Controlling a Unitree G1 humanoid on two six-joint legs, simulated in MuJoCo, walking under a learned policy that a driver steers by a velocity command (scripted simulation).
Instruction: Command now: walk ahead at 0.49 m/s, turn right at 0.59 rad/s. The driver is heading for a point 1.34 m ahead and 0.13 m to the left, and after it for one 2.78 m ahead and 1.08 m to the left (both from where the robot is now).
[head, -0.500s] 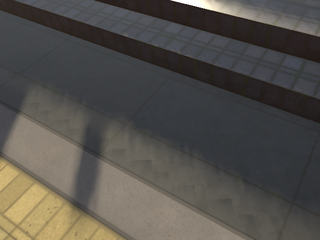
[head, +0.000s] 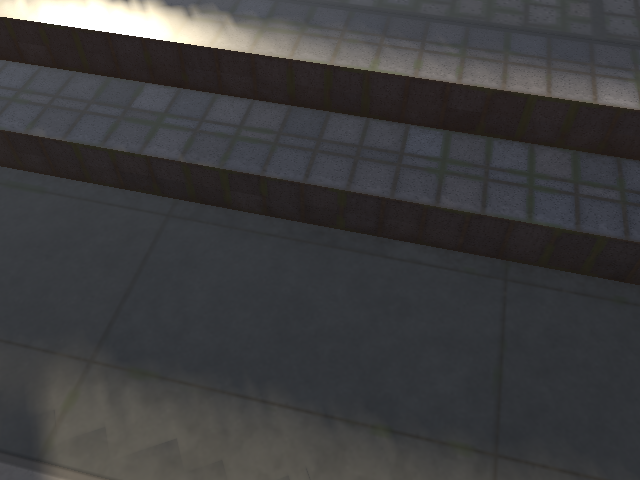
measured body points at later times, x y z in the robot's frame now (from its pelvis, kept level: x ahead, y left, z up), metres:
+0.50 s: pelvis +0.27 -0.08 +0.00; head +0.30 -0.10 +0.45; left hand +0.41 +0.17 -0.10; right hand +0.31 -0.36 -0.14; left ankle +0.22 +0.09 -0.64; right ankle +0.30 -0.18 -0.74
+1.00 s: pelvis +0.52 -0.02 -0.01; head +0.56 +0.01 +0.44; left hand +0.55 +0.25 -0.14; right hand +0.68 -0.27 -0.12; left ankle +0.55 +0.03 -0.74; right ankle +0.48 -0.19 -0.65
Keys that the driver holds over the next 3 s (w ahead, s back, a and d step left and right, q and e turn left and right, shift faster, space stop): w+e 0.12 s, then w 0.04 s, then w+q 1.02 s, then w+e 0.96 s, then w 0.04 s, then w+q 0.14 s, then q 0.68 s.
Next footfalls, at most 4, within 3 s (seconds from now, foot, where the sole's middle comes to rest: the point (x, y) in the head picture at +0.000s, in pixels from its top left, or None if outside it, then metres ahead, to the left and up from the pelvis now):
0.34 right None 0.34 -0.19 -0.78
0.84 left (311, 422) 0.59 0.04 -0.78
1.40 right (332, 292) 0.93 -0.01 -0.78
1.88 left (256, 253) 1.05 0.19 -0.78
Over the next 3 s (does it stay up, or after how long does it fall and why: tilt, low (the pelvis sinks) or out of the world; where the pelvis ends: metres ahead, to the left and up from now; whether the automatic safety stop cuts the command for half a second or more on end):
stays up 1.39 0.06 0.15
